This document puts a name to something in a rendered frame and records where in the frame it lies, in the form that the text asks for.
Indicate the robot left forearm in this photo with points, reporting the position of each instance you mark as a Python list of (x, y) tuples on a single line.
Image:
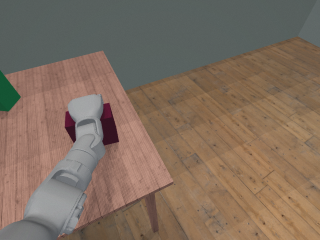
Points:
[(77, 167)]

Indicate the table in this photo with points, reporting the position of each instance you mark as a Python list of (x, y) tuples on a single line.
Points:
[(33, 139)]

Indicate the sponge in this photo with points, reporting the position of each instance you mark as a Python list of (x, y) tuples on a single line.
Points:
[(109, 129)]

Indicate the robot left hand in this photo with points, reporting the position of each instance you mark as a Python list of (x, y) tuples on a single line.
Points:
[(89, 105)]

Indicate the left robot upper arm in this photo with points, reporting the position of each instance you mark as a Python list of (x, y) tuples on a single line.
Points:
[(56, 210)]

